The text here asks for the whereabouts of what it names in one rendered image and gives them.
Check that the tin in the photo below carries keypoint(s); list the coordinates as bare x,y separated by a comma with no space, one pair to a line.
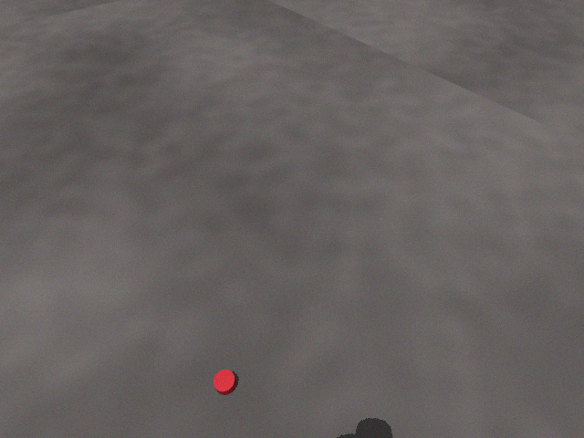
224,382

